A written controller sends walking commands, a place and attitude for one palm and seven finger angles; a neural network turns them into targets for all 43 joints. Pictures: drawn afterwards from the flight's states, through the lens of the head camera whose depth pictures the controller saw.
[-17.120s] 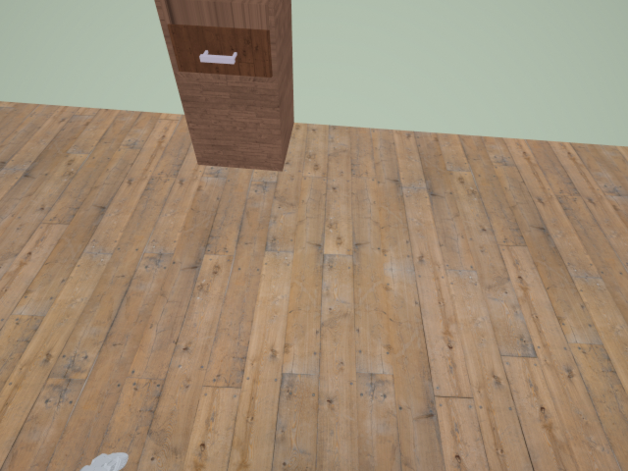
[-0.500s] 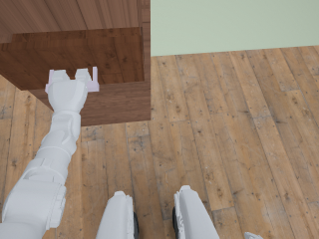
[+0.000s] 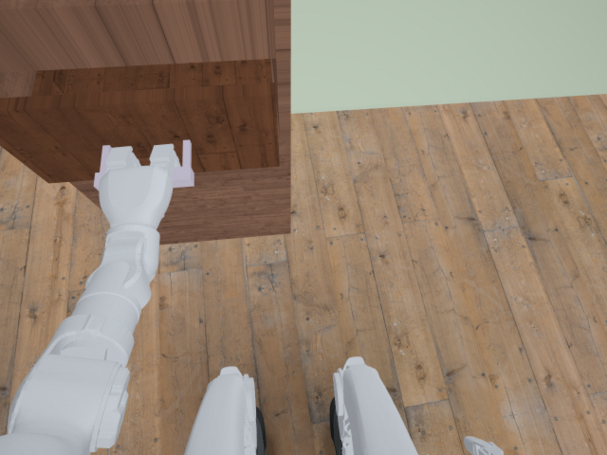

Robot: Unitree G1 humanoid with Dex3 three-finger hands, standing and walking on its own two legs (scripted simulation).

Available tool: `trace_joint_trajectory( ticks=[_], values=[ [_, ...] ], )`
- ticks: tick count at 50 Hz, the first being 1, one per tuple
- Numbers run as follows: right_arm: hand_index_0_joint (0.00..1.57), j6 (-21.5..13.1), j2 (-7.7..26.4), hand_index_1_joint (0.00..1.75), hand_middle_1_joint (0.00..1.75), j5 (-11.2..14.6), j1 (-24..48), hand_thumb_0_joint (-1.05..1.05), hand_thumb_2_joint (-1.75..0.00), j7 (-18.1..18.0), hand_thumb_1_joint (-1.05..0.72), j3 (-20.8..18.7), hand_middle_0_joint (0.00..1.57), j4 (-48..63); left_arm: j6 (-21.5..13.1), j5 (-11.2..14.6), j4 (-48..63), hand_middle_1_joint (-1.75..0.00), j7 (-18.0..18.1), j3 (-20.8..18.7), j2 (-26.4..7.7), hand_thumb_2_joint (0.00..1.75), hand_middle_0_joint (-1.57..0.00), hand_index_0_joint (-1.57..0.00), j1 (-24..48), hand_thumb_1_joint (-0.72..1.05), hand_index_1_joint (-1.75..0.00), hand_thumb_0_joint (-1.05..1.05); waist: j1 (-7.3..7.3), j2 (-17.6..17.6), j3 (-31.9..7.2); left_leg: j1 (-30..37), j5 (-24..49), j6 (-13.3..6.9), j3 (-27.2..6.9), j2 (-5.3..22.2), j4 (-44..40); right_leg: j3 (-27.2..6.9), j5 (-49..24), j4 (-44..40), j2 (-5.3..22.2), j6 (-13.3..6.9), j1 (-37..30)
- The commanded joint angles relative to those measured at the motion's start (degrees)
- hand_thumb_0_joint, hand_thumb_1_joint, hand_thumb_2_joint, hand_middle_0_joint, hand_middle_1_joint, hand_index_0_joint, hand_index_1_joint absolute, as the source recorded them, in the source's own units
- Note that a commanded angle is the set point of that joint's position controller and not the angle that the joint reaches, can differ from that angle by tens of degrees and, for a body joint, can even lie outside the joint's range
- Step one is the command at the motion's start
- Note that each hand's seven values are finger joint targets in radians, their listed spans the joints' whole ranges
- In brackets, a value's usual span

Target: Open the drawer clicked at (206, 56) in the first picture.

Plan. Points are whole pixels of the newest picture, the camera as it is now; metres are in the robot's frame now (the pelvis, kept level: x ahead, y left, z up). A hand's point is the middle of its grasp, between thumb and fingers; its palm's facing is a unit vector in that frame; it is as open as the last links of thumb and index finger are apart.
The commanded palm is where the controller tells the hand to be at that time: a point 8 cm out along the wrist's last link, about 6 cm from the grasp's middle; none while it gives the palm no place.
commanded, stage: pull the drawer open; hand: left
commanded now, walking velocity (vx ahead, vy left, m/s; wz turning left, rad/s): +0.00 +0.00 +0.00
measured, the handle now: (146, 165) +0.52 +0.21 -0.05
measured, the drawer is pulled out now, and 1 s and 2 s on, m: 0.06 0.09 0.11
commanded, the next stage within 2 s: none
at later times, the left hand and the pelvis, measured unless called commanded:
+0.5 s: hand (153, 216) +0.44 +0.20 -0.07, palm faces -0.05 -0.04 -1.00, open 5.7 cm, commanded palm +0.40 +0.20 -0.02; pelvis +0.00 +0.00 +0.00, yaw +0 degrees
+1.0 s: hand (152, 232) +0.42 +0.20 -0.07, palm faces -0.04 -0.03 -1.00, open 5.8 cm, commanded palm +0.38 +0.20 -0.02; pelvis +0.00 +0.00 +0.01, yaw +0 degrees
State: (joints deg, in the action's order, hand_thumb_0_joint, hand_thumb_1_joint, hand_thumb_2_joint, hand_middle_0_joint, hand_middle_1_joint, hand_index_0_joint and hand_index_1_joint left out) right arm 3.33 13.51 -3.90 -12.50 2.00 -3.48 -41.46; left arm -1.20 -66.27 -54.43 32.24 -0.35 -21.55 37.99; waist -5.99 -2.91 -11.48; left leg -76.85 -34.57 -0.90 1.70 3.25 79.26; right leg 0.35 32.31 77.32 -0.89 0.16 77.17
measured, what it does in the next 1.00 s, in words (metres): stands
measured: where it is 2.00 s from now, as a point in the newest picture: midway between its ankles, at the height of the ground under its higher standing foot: outside the picture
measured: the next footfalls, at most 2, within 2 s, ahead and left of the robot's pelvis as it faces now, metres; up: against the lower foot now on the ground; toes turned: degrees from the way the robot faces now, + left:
none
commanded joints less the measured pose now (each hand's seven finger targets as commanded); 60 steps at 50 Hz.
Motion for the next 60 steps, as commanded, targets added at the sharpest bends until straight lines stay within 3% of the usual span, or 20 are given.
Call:
trace_joint_trajectory(
  ticks=[1,7,12,14,16,19,23,25,28,32,42,44,45,47,49,53,55,57,60],
  values=[
    [0.2,-0.57,8.72,0.3,0.3,-0.02,-9.36,0.0,-0.9,-0.95,-0.9,-3.1,0.2,2.71,0.08,0.5,6.65,-1.35,2.21,-2.67,-9.39,0.9,-0.4,-0.4,7.42,0.9,-1.35,0.0,1.67,-0.42,-31.12,22.14,29.49,-0.71,-1.45,-2.85,-7.62,1.82,-29.36,-7.51,-1.56,-2.34,-20.5],
    [0.2,-0.68,8.74,0.3,0.3,-0.04,-9.12,0.0,-0.9,-1.11,-0.9,-3.1,0.2,2.67,-0.2,0.05,7.07,-1.35,2.75,-2.61,-9.41,0.9,-0.4,-0.4,7.72,0.9,-1.35,0.0,1.63,-0.56,-30.55,22.19,29.37,-0.7,-1.58,-2.82,-7.67,1.78,-28.65,-7.48,-1.58,-2.39,-19.65],
    [0.2,-0.45,8.46,0.3,0.3,-0.09,-8.92,0.0,-0.9,-0.81,-0.9,-3.36,0.2,2.75,0.53,0.06,7.19,-1.35,3.2,-1.29,-6.89,0.9,-0.4,-0.4,6.35,0.9,-1.35,0.0,1.48,-0.77,-30.99,23.99,30.31,-0.52,-1.65,-2.7,-7.84,2.08,-28.46,-7.8,-1.67,-2.43,-19.03],
    [0.2,-0.51,8.65,0.3,0.3,-0.1,-8.89,0.0,-0.9,-0.86,-0.9,-3.21,0.2,2.65,0.68,0.49,7.32,-1.35,3.1,-2.5,-8.5,0.9,-0.4,-0.4,6.62,0.9,-1.35,0.0,1.89,-0.44,-30.95,23.46,29.95,-0.48,-1.76,-2.77,-8.1,1.96,-28.54,-7.73,-1.64,-2.52,-19.91],
    [0.2,-0.61,8.37,0.3,0.3,-0.07,-8.93,0.0,-0.9,-0.97,-0.9,-3.43,0.2,2.58,0.59,0.31,7.93,-1.35,3.13,-0.96,-6.69,0.9,-0.4,-0.4,7.41,0.9,-1.35,0.0,1.2,-0.47,-31.77,23.98,30.28,-0.66,-1.63,-2.72,-7.86,1.91,-29.35,-7.93,-1.61,-2.34,-19.88],
    [0.2,-0.61,8.47,0.3,0.3,-0.08,-8.71,0.0,-0.9,-0.97,-0.9,-3.19,0.2,2.69,0.67,0.65,7.75,-1.35,2.83,-2.09,-7.94,0.9,-0.4,-0.4,5.78,0.9,-1.35,0.0,2.04,-0.21,-31.15,23.19,29.57,-0.53,-1.49,-2.9,-8.26,1.74,-29.11,-7.98,-1.62,-2.46,-20.9],
    [0.2,-0.65,8.17,0.3,0.3,-0.02,-8.39,0.0,-0.9,-1.14,-0.9,-3.29,0.2,2.77,0.38,0.26,7.41,-1.35,2.96,-1.28,-6.74,0.9,-0.4,-0.4,4.42,0.9,-1.35,0.0,1.77,0.61,-30.48,23.06,29.34,-0.67,-1.25,-2.98,-8.18,1.62,-29.38,-8.38,-1.64,-2.39,-20.86],
    [0.2,-0.73,8.3,0.3,0.3,-0.16,-8.27,0.0,-0.9,-1.14,-0.9,-3.12,0.2,2.92,-0.11,0.18,8.88,-1.35,3.14,-2.49,-8.43,0.9,-0.4,-0.4,4.73,0.9,-1.35,0.0,2.51,-0.8,-31.07,23.18,29.59,-0.57,-1.31,-2.98,-8.36,1.52,-29.51,-8.0,-1.56,-2.45,-21.29],
    [0.2,-0.73,8.03,0.3,0.3,-0.21,-8.07,0.0,-0.9,-1.03,-0.9,-3.35,0.2,3.07,-0.28,0.04,9.83,-1.35,3.77,-1.51,-6.44,0.9,-0.4,-0.4,3.52,0.9,-1.35,0.0,2.22,-0.17,-31.14,24.05,30.33,-0.53,-1.35,-2.89,-8.41,1.72,-29.96,-8.23,-1.61,-2.48,-21.27],
    [0.2,-0.68,8.02,0.3,0.3,-0.35,-7.53,0.0,-0.9,-1.08,-0.9,-3.27,0.2,3.12,-0.43,0.08,10.83,-1.35,4.32,-3.01,-8.21,0.9,-0.4,-0.4,2.81,0.9,-1.35,0.0,2.74,-0.38,-31.17,23.29,29.27,-0.59,-0.97,-3.09,-8.35,1.27,-30.1,-8.38,-1.55,-2.44,-22.27],
    [0.2,-0.6,7.73,0.3,0.3,-0.41,-6.49,0.0,-0.9,-0.91,-0.9,-3.42,0.2,3.15,0.58,-0.03,11.81,-1.35,5.46,-0.66,-4.59,0.9,-0.4,-0.4,1.66,0.9,-1.35,0.0,2.39,-1.0,-30.36,25.39,29.98,-0.34,-1.36,-3.01,-9.08,1.93,-29.12,-8.96,-1.59,-2.52,-21.02],
    [0.2,-0.67,7.95,0.3,0.3,-0.48,-6.46,0.0,-0.9,-1.04,-0.9,-3.44,0.2,2.87,0.56,-0.06,11.96,-1.35,5.4,-1.5,-5.77,0.9,-0.4,-0.4,2.36,0.9,-1.35,0.0,2.33,-0.59,-30.43,25.66,29.4,-0.29,-1.78,-2.89,-9.2,1.97,-27.97,-8.87,-1.66,-2.57,-20.45],
    [0.2,-0.62,7.9,0.3,0.3,-0.38,-6.17,0.0,-0.9,-1.03,-0.9,-3.36,0.2,3.11,0.67,-0.32,11.45,-1.35,5.44,-1.14,-5.3,0.9,-0.4,-0.4,1.35,0.9,-1.35,0.0,2.84,-0.93,-30.34,25.55,28.92,-0.22,-1.6,-2.99,-9.4,2.04,-27.1,-8.83,-1.57,-2.59,-20.26],
    [0.2,-0.72,7.69,0.3,0.3,-0.36,-5.96,0.0,-0.9,-1.05,-0.9,-3.38,0.2,3.05,0.67,-0.21,10.96,-1.35,5.51,-0.29,-4.26,0.9,-0.4,-0.4,1.85,0.9,-1.35,0.0,2.34,-0.35,-29.38,24.94,27.69,-0.37,-1.41,-3.1,-9.42,1.95,-26.57,-9.36,-1.65,-2.53,-20.23],
    [0.2,-0.8,7.83,0.3,0.3,-0.41,-5.93,0.0,-0.9,-1.16,-0.9,-3.28,0.2,2.95,0.62,-0.06,10.96,-1.35,5.31,-1.66,-6.04,0.9,-0.4,-0.4,1.28,0.9,-1.35,0.0,2.84,0.41,-29.65,24.17,27.79,-0.41,-1.48,-3.24,-9.32,1.64,-27.54,-9.06,-1.68,-2.61,-21.43],
    [0.2,-0.94,7.46,0.3,0.3,-0.27,-5.69,0.0,-0.9,-1.2,-0.9,-3.41,0.2,3.09,0.34,-0.2,11.58,-1.35,5.34,0.21,-3.76,0.9,-0.4,-0.4,1.7,0.9,-1.35,0.0,2.34,-0.09,-29.72,24.35,27.51,-0.54,-1.14,-3.27,-9.16,1.56,-27.52,-9.39,-1.56,-2.49,-21.01],
    [0.2,-0.88,7.52,0.3,0.3,-0.33,-5.53,0.0,-0.9,-1.23,-0.9,-3.25,0.2,3.26,0.34,-0.01,11.55,-1.35,5.24,-1.65,-5.76,0.9,-0.4,-0.4,-0.5,0.9,-1.35,0.0,3.38,0.09,-30.51,23.95,27.79,-0.53,-0.9,-3.41,-9.11,1.28,-28.33,-9.07,-1.57,-2.55,-22.4],
    [0.2,-0.92,7.43,0.3,0.3,-0.26,-5.39,0.0,-0.9,-1.51,-0.9,-3.23,0.2,3.28,0.17,-0.08,11.74,-1.35,5.05,-1.58,-5.87,0.9,-0.4,-0.4,-0.47,0.9,-1.35,0.0,2.83,1.94,-29.49,22.51,26.74,-0.67,-0.87,-3.44,-8.88,0.96,-28.67,-9.3,-1.53,-2.33,-22.77],
    [0.2,-1.01,7.43,0.3,0.3,-0.16,-5.23,0.0,-0.9,-1.46,-0.9,-3.12,0.2,3.57,0.02,0.25,12.28,-1.35,4.87,-2.33,-6.38,0.9,-0.4,-0.4,-2.77,0.9,-1.35,0.0,3.79,1.16,-30.36,22.7,27.17,-0.64,-0.68,-3.6,-9.16,0.83,-29.13,-9.15,-1.5,-2.46,-23.86]
  ],
)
